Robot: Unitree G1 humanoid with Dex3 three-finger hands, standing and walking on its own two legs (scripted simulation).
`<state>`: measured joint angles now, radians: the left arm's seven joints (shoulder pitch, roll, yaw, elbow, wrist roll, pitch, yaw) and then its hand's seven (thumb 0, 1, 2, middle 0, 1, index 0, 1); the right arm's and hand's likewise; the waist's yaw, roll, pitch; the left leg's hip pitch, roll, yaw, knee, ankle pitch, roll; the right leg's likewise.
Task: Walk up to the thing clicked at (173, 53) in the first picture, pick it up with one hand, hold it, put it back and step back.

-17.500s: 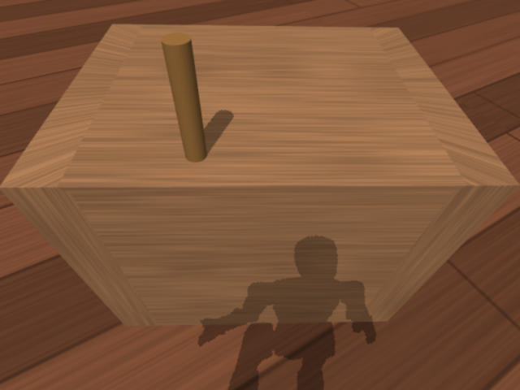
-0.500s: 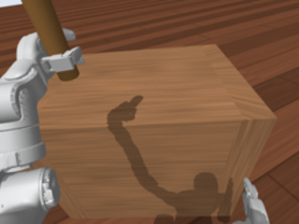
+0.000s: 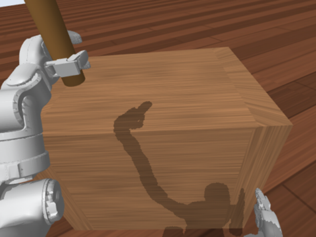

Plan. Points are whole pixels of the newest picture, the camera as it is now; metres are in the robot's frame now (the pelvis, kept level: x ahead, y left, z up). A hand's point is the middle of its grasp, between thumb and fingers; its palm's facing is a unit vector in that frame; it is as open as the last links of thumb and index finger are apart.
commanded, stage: hold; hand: left
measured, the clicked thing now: (50, 22) +0.34 +0.17 +0.41
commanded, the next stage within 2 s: crouch in 0.20 s
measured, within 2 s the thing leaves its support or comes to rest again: neither
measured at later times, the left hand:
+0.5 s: hand (76, 63) +0.35 +0.16 +0.33, palm faces +0.17 -0.99 +0.00, open 6.0 cm
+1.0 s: hand (87, 80) +0.43 +0.18 +0.25, palm faces +0.21 -0.98 +0.00, open 6.0 cm
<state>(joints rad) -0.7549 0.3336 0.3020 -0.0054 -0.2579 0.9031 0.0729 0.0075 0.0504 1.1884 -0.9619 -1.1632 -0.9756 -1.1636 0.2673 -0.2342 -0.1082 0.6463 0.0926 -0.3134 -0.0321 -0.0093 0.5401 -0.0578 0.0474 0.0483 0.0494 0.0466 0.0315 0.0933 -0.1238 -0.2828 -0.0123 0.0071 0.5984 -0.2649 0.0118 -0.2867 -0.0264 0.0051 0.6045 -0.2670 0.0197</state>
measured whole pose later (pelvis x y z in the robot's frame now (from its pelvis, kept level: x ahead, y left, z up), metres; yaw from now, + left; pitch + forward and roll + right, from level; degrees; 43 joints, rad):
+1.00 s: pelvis +0.00 -0.01 +0.00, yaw -1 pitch +1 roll +0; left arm -0.81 0.39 0.31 0.56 -0.17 0.44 0.02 0.01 0.05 1.19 -0.97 -1.16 -0.98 -1.16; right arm 0.26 -0.24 -0.08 0.67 0.04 -0.37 -0.09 -0.01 0.56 -0.05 0.05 0.05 0.05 0.05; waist -0.03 0.06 -0.08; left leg -0.36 0.01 0.01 0.61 -0.26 0.00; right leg -0.37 -0.01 0.01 0.61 -0.25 0.01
